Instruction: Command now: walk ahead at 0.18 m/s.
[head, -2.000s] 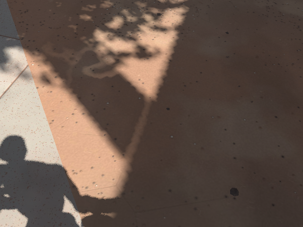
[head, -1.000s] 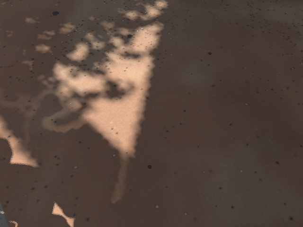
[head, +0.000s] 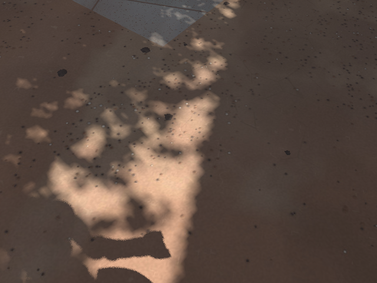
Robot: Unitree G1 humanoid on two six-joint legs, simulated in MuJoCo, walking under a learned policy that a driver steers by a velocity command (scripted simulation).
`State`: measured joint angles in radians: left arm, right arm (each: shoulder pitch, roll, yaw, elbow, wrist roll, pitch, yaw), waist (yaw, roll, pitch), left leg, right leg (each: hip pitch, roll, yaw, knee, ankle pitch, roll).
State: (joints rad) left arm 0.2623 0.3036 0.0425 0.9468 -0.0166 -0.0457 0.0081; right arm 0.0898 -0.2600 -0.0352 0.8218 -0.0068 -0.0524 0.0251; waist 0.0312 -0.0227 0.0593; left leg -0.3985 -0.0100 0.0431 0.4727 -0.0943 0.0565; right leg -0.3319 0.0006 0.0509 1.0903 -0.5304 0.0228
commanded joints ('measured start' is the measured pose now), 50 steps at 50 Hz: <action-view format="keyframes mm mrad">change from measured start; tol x4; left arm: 1 62 86 27 -30 16 31 22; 13 -52 53 23 -20 34 54 34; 16 -70 136 40 1 19 46 32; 19 -95 58 23 13 28 31 23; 50 -77 36 10 142 22 47 43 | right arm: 1 3 -92 -17 -24 -13 -14 2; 12 -16 -114 -6 56 -5 18 -30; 16 89 -87 1 89 -10 17 -27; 19 42 -86 3 96 -4 33 -39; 50 66 -92 3 226 2 51 -53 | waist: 1 15 106 -149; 7 7 131 -166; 12 1 105 -81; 14 -7 57 -66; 16 -65 -98 -62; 30 -31 15 -94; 50 -30 24 -40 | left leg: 1 180 251 -240 -208 344 166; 5 116 212 -138 -230 356 181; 10 111 216 -188 -281 -88 165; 13 84 163 -180 -242 -249 91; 15 64 86 -137 -180 -243 23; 16 116 37 -78 -172 -197 4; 21 223 40 -55 -84 38 8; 26 250 46 -55 -66 116 8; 34 254 50 -57 -70 112 0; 50 219 58 -75 -113 -26 1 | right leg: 1 -86 -98 28 -14 106 14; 6 55 -89 5 -308 216 33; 11 100 -79 -5 -496 284 19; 14 213 -114 22 -698 496 -13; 15 231 -146 39 -672 574 -33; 16 151 -111 21 -663 446 -49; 18 111 -95 13 -694 428 -23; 22 142 -82 1 -675 531 -13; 27 154 -73 -8 -669 552 -19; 50 144 -48 -34 -705 414 -7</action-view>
